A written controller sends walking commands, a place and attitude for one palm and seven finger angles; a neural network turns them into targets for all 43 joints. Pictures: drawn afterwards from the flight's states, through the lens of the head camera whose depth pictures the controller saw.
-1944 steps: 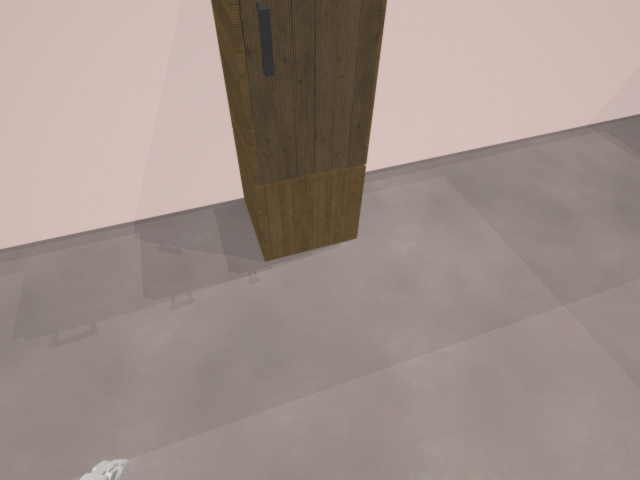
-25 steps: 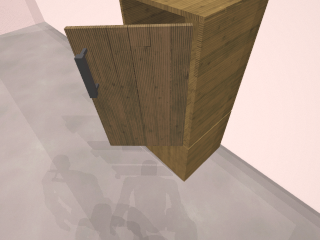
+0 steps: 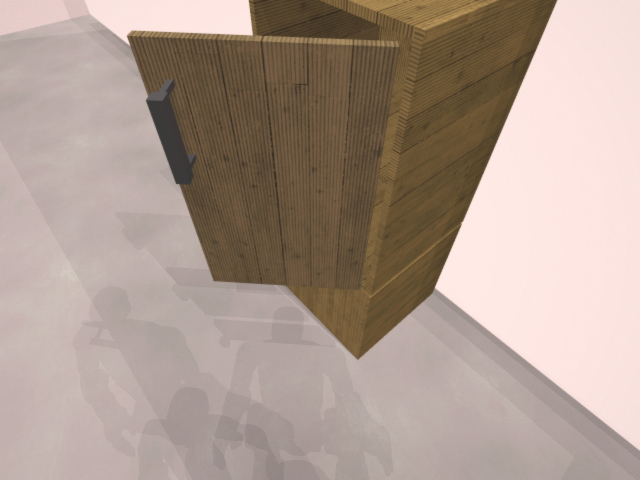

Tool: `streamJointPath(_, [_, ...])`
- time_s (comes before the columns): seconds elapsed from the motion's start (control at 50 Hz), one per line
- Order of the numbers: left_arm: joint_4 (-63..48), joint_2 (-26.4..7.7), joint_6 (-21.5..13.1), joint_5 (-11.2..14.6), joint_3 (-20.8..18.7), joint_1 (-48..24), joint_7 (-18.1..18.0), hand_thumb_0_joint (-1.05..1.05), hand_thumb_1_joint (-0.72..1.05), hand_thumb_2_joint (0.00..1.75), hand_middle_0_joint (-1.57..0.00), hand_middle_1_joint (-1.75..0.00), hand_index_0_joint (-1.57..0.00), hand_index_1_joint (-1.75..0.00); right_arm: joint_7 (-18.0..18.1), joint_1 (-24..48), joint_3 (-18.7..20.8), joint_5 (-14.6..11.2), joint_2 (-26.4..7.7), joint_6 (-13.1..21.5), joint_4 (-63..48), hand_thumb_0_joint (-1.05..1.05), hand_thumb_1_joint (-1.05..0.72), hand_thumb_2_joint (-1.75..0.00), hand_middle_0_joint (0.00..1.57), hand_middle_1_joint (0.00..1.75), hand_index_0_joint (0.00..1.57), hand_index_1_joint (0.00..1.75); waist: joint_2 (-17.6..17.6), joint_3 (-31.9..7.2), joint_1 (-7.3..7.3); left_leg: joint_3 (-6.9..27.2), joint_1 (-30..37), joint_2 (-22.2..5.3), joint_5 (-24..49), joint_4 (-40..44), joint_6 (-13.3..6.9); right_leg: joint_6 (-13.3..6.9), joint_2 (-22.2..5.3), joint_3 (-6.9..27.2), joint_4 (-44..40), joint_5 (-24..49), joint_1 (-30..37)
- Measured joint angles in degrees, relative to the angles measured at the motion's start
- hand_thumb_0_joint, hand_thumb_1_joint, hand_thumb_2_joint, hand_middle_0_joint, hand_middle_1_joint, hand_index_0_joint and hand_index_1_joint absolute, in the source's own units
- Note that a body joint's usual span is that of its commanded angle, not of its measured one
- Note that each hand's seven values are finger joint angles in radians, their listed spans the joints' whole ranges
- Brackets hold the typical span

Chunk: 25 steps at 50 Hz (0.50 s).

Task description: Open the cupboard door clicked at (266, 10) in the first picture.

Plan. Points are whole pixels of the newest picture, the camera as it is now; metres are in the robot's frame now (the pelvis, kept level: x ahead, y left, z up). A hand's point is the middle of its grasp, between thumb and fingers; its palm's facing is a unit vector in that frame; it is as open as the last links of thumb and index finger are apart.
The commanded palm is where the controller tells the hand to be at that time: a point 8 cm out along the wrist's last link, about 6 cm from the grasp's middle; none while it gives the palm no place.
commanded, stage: shuffle to correct the standing spot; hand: left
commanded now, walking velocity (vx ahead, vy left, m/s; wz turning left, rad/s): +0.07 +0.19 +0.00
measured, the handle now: (176, 133) +0.57 +0.27 +0.12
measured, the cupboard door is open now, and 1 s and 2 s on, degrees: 45 45 45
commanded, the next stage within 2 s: come to a stop and stand still in 0.38 s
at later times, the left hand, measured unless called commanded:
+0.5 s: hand out of the picture +0.05 +0.23 -0.16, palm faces +0.06 -0.96 -0.26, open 7.3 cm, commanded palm none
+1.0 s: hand out of the picture +0.08 +0.28 -0.17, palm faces +0.00 -0.97 -0.23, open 7.4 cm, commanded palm none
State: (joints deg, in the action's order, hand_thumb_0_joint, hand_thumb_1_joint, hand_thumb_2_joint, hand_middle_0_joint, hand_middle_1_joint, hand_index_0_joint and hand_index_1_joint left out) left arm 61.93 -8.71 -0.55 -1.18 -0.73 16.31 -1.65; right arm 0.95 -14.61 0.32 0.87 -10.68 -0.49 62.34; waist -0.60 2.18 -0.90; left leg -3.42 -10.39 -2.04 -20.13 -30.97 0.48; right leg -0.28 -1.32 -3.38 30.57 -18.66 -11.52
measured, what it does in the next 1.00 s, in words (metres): steps on the spot: left foot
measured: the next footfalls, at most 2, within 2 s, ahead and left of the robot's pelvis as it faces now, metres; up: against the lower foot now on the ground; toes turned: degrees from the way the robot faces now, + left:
left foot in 0.66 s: +0.12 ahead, +0.23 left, +0.00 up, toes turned +4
right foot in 1.06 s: +0.06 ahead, -0.01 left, +0.00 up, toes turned +1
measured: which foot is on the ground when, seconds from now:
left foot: down 0.00-0.34, up 0.36-0.64, down 0.66-1.00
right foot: down 0.00-0.66, up 0.68-1.00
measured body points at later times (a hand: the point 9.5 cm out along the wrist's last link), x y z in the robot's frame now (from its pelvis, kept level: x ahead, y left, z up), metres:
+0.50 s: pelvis +0.03 +0.05 +0.00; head +0.06 +0.03 +0.45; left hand +0.05 +0.28 -0.14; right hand +0.06 -0.18 -0.16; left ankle +0.00 +0.18 -0.66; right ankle +0.00 -0.06 -0.73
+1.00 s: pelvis +0.02 +0.09 +0.00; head +0.06 +0.09 +0.45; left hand +0.08 +0.33 -0.15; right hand +0.06 -0.15 -0.15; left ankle +0.08 +0.23 -0.73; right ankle -0.01 -0.02 -0.70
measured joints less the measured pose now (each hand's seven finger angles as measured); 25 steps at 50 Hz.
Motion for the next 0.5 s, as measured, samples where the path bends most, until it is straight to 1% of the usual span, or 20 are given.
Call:
streamJointPath(0.1, [-0.5, -1.0, 1.0, -0.2, -1.2, 0.9, -0.2, 0.00, 0.91, 0.90, -0.20, -0.30, -0.20, -0.30, -0.1, -0.3, 0.3, 0.0, 0.5, 0.3, -0.9, 0.00, -0.91, -0.90, 0.20, 0.29, 0.20, 0.30, 2.5, 0.3, -0.69, -1.3, 0.6, 2.1, -0.3, 0.7, -1.5, 1.3, -2.1, 1.4, 1.9, -1.2, -0.9])
streamJointPath(0.12, [-0.6, -1.2, 1.4, -0.2, -1.4, 0.8, -0.2, 0.00, 0.91, 0.90, -0.20, -0.30, -0.20, -0.30, -0.2, -0.5, 0.3, 0.1, 0.7, 0.6, -1.3, 0.00, -0.91, -0.90, 0.20, 0.29, 0.20, 0.30, 2.8, 0.3, -0.72, -1.6, 0.6, 2.4, -0.4, 0.6, -1.8, 0.8, -2.4, 1.4, 2.9, -1.6, -1.4])
streamJointPath(0.16, [-0.8, -1.7, 2.3, -0.3, -1.6, 0.5, -0.3, 0.00, 0.91, 0.90, -0.20, -0.30, -0.20, -0.30, 0.0, -0.9, 0.3, 0.3, 0.9, 0.9, -2.1, 0.00, -0.90, -0.90, 0.20, 0.29, 0.20, 0.30, 2.8, 0.5, -0.85, -2.3, 0.6, 2.7, -0.9, 0.2, -2.6, -0.1, -2.6, 1.1, 7.8, -6.5, -3.4])
streamJointPath(0.2, [-1.2, -1.9, 2.9, -0.3, -1.8, -0.2, -0.4, 0.00, 0.91, 0.90, -0.20, -0.30, -0.20, -0.30, 0.2, -1.4, 0.3, 0.5, 1.2, 0.9, -2.9, 0.00, -0.90, -0.90, 0.20, 0.29, 0.20, 0.30, 2.3, 0.9, -0.55, -2.8, 0.9, 2.9, -1.1, 0.5, -3.2, -0.8, -2.3, 0.3, 13.9, -11.2, -5.9])
streamJointPath(0.22, [-1.4, -1.9, 3.0, -0.3, -1.9, -0.7, -0.4, 0.00, 0.91, 0.90, -0.20, -0.30, -0.20, -0.30, 0.3, -1.6, 0.2, 0.6, 1.3, 0.8, -3.1, 0.00, -0.90, -0.90, 0.20, 0.29, 0.20, 0.30, 1.9, 1.1, -0.33, -3.0, 1.0, 3.0, -1.0, 0.8, -3.4, -1.1, -2.1, -0.3, 15.8, -12.0, -6.8])
streamJointPath(0.26, [-2.2, -1.7, 2.8, -0.3, -1.9, -1.7, -0.3, 0.00, 0.91, 0.90, -0.20, -0.30, -0.20, -0.30, 0.3, -2.0, 0.2, 0.8, 1.4, 0.5, -3.4, 0.00, -0.90, -0.90, 0.20, 0.29, 0.20, 0.30, 1.0, 1.5, -0.11, -3.2, 1.2, 3.3, -1.0, 1.1, -3.5, -1.4, -1.9, -1.6, 16.0, -10.8, -7.5])
streamJointPath(0.28, [-2.7, -1.5, 2.5, -0.3, -1.9, -2.2, -0.3, 0.00, 0.91, 0.90, -0.20, -0.30, -0.20, -0.30, 0.2, -2.2, 0.2, 0.8, 1.3, 0.4, -3.4, 0.00, -0.90, -0.90, 0.20, 0.29, 0.20, 0.30, 0.5, 1.6, -0.10, -3.3, 1.2, 3.5, -1.1, 0.9, -3.5, -1.4, -1.8, -2.3, 14.1, -8.6, -7.1])
streamJointPath(0.32, [-3.9, -1.3, 1.4, -0.3, -1.8, -2.6, -0.3, 0.00, 0.91, 0.90, -0.19, -0.30, -0.20, -0.30, 0.1, -2.9, 0.1, 0.4, 1.4, 0.1, -3.4, 0.00, -0.90, -0.90, 0.20, 0.29, 0.20, 0.30, 0.0, 1.5, -0.32, -3.6, 0.5, 4.1, -2.3, -0.9, -3.4, -1.7, -1.9, -3.3, 7.0, -1.5, -5.0])
streamJointPath(0.34, [-4.2, -0.9, 0.7, -0.4, -1.8, -2.8, -0.4, 0.00, 0.91, 0.90, -0.19, -0.30, -0.20, -0.30, 0.0, -3.0, 0.3, 0.2, 1.2, -0.1, -3.2, 0.00, -0.90, -0.90, 0.20, 0.29, 0.20, 0.30, -0.6, 1.5, -0.42, -3.4, -0.7, 4.0, -3.1, -3.4, -3.2, -1.8, -2.0, -3.5, 6.6, -1.5, -4.7])
streamJointPath(0.38, [-4.7, -0.2, -0.4, -0.4, -1.5, -3.1, -0.6, 0.00, 0.91, 0.90, -0.19, -0.30, -0.20, -0.30, -0.1, -2.6, 0.8, 0.1, 0.8, -1.0, -2.8, 0.00, -0.90, -0.90, 0.20, 0.29, 0.20, 0.30, -1.8, 1.6, -0.03, -1.5, -5.0, 4.2, -8.0, -13.7, -1.8, -1.7, -2.4, -4.6, 7.0, -3.1, -4.1])
streamJointPath(0.4, [-4.9, 0.1, -0.7, -0.4, -1.4, -2.9, -0.7, 0.00, 0.91, 0.90, -0.19, -0.30, -0.20, -0.30, -0.2, -2.2, 1.0, 0.2, 0.7, -1.4, -2.7, 0.00, -0.90, -0.90, 0.20, 0.29, 0.20, 0.30, -1.9, 1.5, -0.11, -0.9, -7.4, 4.3, -9.2, -19.0, -1.2, -1.5, -2.8, -4.8, 6.4, -3.2, -3.6])
streamJointPath(0.44, [-5.2, 0.4, -0.9, -0.5, -1.3, -2.2, -1.0, 0.00, 0.91, 0.90, -0.20, -0.30, -0.20, -0.30, -0.6, -1.0, 1.4, 0.3, 0.5, -2.1, -2.8, 0.01, -0.90, -0.90, 0.20, 0.29, 0.20, 0.30, -1.4, 1.4, -0.48, -0.2, -11.9, 3.7, -8.5, -27.0, -0.2, -1.0, -3.6, -4.7, 4.2, -2.4, -2.4])
streamJointPath(0.46, [-5.2, 0.5, -0.9, -0.5, -1.3, -1.8, -1.0, 0.00, 0.91, 0.90, -0.20, -0.30, -0.20, -0.30, -0.8, -0.3, 1.5, 0.4, 0.4, -2.3, -3.1, 0.01, -0.91, -0.90, 0.20, 0.29, 0.20, 0.30, -0.9, 1.4, -0.56, 0.1, -13.8, 3.1, -7.4, -29.3, 0.2, -0.7, -3.9, -4.5, 3.0, -1.6, -1.9])
streamJointPath(0.5, [-5.0, 0.4, -0.6, -0.6, -1.4, -1.0, -0.9, 0.00, 0.91, 0.90, -0.20, -0.30, -0.20, -0.30, -1.2, 1.1, 1.9, 0.3, 0.0, -2.5, -4.0, 0.01, -0.91, -0.90, 0.20, 0.29, 0.20, 0.30, 0.1, 1.4, -0.54, 0.5, -16.5, 1.7, -4.5, -30.2, 1.0, -0.1, -4.7, -4.2, 1.0, -0.5, -1.2])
